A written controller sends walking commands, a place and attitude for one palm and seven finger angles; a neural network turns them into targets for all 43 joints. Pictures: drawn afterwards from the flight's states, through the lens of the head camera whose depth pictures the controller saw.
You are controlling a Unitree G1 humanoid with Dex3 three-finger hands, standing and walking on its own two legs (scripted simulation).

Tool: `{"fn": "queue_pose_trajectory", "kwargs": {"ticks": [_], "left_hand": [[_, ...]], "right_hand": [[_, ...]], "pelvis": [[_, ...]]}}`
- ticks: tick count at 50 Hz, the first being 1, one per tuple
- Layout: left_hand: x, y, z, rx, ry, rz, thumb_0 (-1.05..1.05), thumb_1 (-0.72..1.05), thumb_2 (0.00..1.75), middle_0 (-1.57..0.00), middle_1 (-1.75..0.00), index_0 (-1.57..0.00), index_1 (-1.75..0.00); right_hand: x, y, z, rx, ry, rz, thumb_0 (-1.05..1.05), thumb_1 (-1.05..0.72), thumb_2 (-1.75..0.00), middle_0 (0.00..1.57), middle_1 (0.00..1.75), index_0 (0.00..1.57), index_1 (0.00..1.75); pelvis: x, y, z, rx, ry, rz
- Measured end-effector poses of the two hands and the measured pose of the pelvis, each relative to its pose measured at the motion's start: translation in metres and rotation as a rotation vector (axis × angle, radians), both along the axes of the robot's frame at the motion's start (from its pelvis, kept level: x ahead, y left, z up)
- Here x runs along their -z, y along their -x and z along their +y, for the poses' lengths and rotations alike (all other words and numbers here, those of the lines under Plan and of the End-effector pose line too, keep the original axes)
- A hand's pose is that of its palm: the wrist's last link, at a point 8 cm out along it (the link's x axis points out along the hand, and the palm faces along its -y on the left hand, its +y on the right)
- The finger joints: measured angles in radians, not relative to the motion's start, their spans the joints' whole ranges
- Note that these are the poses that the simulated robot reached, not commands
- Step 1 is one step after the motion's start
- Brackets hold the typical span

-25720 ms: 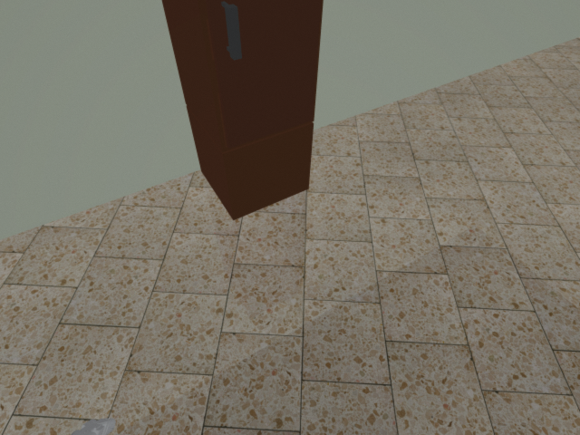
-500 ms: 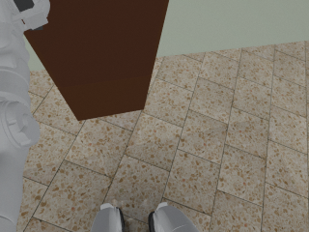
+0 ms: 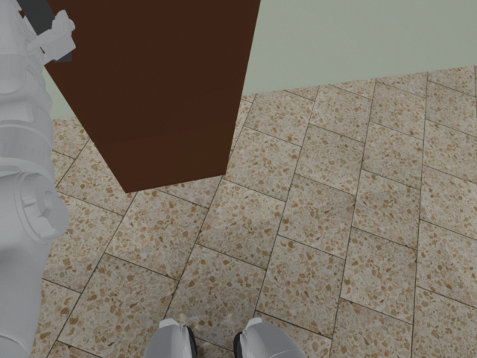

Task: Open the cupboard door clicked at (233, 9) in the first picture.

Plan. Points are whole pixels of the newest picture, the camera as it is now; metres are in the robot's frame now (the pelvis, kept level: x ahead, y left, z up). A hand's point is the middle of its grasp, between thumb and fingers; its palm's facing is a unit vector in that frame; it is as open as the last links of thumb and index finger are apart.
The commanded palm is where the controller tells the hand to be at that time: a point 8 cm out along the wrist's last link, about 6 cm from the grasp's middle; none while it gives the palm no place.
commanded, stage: pull the door open along its arc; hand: left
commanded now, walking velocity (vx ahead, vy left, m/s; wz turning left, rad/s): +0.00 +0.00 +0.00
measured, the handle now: (40, 5) +0.63 +0.19 +0.13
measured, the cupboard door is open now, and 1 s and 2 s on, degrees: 1 43 44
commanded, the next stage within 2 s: open thumb and fingers to let go in 0.80 s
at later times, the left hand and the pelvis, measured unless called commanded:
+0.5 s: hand (123, 112) +0.45 +0.09 +0.12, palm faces +0.38 -0.92 +0.09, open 6.6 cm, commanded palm +0.38 +0.15 +0.12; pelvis +0.01 -0.01 +0.02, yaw +1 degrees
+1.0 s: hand (187, 142) +0.40 +0.01 +0.12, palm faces +0.51 -0.86 -0.04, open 6.7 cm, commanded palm +0.36 +0.05 +0.12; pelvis +0.00 -0.06 +0.02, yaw +6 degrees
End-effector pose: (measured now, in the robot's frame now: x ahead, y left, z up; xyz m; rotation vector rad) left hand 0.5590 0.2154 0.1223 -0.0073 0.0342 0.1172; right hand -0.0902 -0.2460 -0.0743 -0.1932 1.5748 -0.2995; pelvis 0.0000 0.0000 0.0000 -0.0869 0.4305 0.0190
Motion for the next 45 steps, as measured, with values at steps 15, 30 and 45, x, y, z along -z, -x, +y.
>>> {"fn": "queue_pose_trajectory", "kwargs": {"ticks": [15, 30, 45], "left_hand": [[0.004, 0.072, -0.022, 0.028, 0.022, -0.042, 0.00, 0.65, 0.69, -0.33, -1.35, -0.35, -1.33], [-0.001, 0.177, -0.112, -0.340, 0.029, 0.008, 0.01, 0.59, 0.69, -0.32, -1.29, -0.35, -1.32], [-0.002, 0.212, -0.164, -0.373, -0.023, 0.004, 0.00, 0.61, 0.72, -0.29, -1.31, -0.32, -1.32]], "right_hand": [[0.007, -0.086, -0.013, -0.049, -0.051, -0.243, 0.00, -0.91, -0.90, 0.20, 0.30, 0.20, 0.30], [0.000, -0.223, -0.008, -0.221, -0.124, -0.608, 0.01, -0.91, -0.90, 0.20, 0.30, 0.20, 0.30], [0.018, -0.211, -0.035, -0.250, -0.147, -0.536, 0.01, -0.91, -0.90, 0.20, 0.30, 0.20, 0.30]], "pelvis": [[-0.017, -0.015, -0.005, 0.019, -0.033, -0.102], [-0.025, -0.009, -0.024, -0.003, -0.080, -0.233], [-0.023, -0.003, -0.055, -0.050, -0.109, -0.263]]}}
